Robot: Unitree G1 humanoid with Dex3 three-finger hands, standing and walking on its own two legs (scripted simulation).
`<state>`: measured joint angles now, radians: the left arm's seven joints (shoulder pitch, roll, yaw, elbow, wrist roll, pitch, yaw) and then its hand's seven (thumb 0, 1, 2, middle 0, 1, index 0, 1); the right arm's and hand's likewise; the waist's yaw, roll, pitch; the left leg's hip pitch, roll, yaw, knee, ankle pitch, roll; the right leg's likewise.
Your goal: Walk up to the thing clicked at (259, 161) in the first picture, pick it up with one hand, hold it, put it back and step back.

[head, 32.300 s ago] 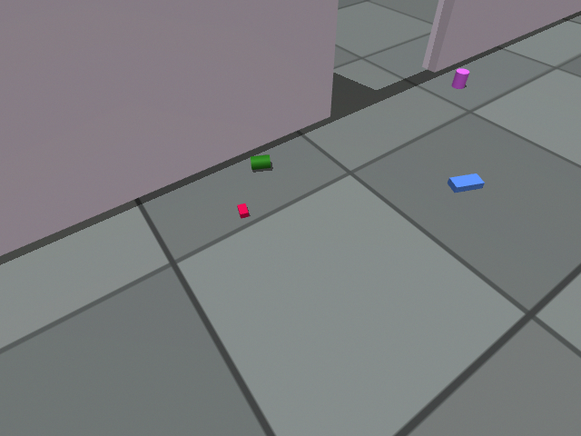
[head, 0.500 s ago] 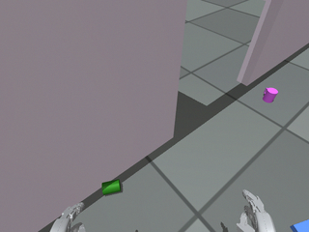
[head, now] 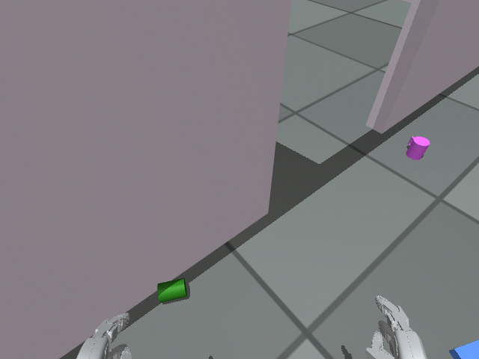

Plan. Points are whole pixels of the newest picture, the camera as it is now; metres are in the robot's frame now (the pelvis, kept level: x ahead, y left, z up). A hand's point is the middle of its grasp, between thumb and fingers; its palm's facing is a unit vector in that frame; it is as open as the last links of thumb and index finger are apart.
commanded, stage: home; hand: left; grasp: from above
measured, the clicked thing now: (172, 290) +0.55 +0.27 -0.68
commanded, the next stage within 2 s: stand in 0.36 s
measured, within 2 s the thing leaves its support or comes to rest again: neither
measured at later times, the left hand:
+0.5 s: hand out of the picture +0.16 +0.19 -0.05, palm faces +0.02 -0.97 -0.25, open 7.4 cm
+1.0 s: hand out of the picture +0.05 +0.24 -0.11, palm faces +0.04 -0.94 -0.32, open 7.3 cm
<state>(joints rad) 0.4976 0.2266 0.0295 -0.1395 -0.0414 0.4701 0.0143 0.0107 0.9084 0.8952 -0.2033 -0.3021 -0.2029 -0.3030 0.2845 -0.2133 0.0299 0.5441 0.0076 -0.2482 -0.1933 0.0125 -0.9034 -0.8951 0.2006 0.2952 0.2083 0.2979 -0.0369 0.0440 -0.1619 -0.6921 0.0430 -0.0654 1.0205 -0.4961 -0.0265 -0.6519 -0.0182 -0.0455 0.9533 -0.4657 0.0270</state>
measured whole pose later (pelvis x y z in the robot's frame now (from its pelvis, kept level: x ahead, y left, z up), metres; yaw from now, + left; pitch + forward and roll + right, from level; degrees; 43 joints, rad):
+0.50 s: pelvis -0.01 +0.00 +0.00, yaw +0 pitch +7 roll -2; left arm 0.42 0.25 0.01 -0.01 0.00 0.35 0.02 0.01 0.91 0.90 -0.21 -0.30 -0.20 -0.30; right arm 0.25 -0.22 0.02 0.60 -0.05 -0.21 -0.16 0.01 -0.90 -0.90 0.20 0.30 0.21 0.30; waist -0.02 0.03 -0.09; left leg -0.64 0.03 -0.05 1.01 -0.49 -0.02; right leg -0.60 -0.03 -0.03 0.95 -0.46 0.03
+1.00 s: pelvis +0.00 +0.01 +0.05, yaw +1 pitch -3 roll -1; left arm 0.23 0.29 0.04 0.97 0.04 0.02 0.03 0.01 0.91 0.90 -0.20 -0.30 -0.20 -0.30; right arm 0.19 -0.28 -0.03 0.99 -0.04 0.00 -0.02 0.01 -0.91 -0.89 0.20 0.29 0.21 0.30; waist 0.02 0.01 0.06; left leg -0.25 0.01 -0.03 0.61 -0.31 0.00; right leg -0.23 -0.06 -0.03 0.57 -0.29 0.04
